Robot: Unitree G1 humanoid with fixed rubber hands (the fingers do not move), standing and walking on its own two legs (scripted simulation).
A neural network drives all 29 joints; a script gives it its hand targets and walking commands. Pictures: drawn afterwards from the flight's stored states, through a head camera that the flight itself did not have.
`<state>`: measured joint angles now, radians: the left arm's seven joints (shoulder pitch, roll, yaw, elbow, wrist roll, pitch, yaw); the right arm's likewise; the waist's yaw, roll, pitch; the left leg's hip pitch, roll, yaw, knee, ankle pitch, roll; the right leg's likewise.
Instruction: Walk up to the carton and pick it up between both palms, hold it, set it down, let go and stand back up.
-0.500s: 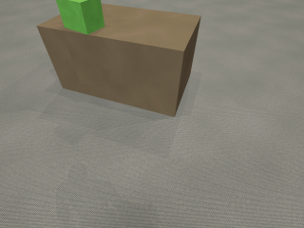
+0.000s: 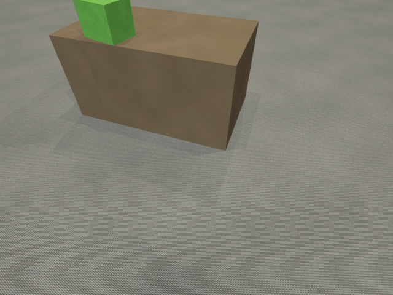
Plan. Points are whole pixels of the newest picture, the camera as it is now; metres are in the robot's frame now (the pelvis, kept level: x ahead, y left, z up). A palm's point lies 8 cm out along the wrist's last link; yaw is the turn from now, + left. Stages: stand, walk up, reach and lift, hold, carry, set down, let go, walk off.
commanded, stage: stand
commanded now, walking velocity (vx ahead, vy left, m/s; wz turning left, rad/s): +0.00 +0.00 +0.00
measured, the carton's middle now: (105, 17) +1.61 +0.50 -0.01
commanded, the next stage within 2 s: walk up in 0.60 s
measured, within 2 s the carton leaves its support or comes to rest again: neither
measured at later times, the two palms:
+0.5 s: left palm out of the picture +0.04 +0.25 -0.13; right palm out of the picture +0.05 -0.26 -0.13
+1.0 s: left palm out of the picture +0.05 +0.32 -0.12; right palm out of the picture +0.09 -0.27 -0.11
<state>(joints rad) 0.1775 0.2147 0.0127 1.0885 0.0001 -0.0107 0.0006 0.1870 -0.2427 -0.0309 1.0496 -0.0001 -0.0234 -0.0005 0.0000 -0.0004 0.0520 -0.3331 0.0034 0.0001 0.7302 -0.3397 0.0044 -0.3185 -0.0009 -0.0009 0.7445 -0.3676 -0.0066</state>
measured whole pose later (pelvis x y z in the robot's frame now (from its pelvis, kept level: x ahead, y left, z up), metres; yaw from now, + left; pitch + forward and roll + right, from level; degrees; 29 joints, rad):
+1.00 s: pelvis +0.02 +0.04 +0.00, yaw +0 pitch -5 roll -2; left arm 0.25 0.26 0.06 1.07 0.00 -0.06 0.00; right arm 0.19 -0.39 -0.10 0.97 0.00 0.00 0.07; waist 0.00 0.07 0.06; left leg -0.37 0.03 0.00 0.95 -0.44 0.00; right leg -0.24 -0.01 0.01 0.68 -0.37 -0.01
